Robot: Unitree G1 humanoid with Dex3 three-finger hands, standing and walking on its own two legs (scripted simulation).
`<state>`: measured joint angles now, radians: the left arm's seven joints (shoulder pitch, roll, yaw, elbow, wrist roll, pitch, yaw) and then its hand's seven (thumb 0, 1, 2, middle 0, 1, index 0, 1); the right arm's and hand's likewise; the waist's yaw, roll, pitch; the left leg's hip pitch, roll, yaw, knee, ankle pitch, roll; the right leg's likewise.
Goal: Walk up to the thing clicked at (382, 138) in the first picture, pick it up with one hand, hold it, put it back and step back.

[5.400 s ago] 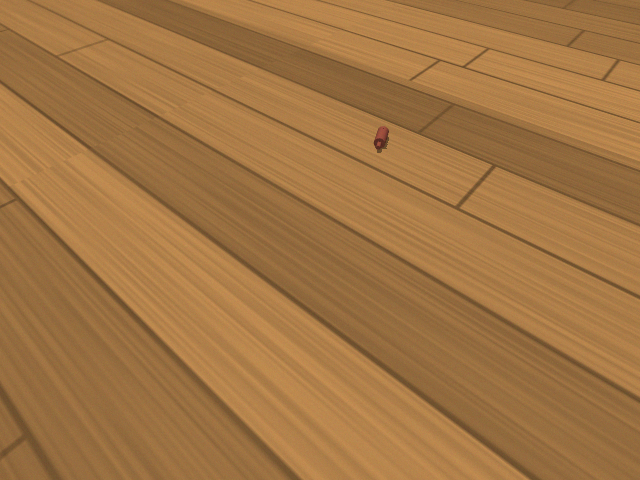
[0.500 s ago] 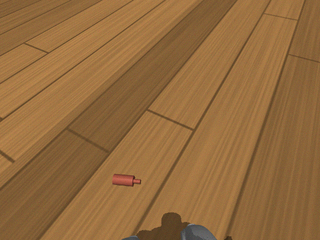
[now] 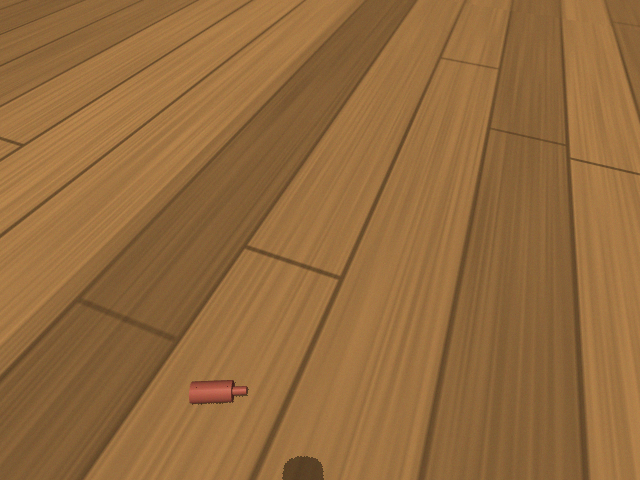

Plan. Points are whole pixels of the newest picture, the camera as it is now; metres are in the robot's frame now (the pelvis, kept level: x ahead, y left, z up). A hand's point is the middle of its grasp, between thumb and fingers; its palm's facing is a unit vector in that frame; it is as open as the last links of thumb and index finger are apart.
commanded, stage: walk up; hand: left
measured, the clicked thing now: (219, 391) +0.53 +0.27 -0.73
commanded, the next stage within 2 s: stand in 1.42 s
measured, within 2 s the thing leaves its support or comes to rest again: neither
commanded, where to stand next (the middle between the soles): +0.16 +0.00 m, yaw +4 degrees
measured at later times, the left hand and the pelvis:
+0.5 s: hand out of the picture +0.15 +0.21 -0.13, palm faces +0.01 -0.93 -0.36, open 7.3 cm; pelvis +0.03 -0.04 +0.01, yaw +2 degrees
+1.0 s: hand out of the picture +0.13 +0.23 -0.14, palm faces +0.04 -0.93 -0.36, open 7.3 cm; pelvis +0.05 -0.03 +0.02, yaw +3 degrees
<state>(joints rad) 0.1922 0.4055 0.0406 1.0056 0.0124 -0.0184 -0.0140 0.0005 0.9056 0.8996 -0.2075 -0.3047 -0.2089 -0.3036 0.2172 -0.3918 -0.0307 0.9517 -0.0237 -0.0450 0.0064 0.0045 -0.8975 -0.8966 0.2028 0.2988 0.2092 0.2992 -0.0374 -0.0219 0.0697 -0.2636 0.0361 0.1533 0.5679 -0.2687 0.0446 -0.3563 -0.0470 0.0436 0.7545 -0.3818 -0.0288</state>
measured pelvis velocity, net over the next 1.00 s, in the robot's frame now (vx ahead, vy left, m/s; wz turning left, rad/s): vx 0.05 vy -0.03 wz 0.05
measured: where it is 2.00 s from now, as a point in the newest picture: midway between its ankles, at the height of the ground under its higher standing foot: outside the picture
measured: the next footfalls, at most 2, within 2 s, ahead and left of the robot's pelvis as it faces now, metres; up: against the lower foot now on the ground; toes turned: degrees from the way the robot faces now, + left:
right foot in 0.08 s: +0.07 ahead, -0.16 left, +0.00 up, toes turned -2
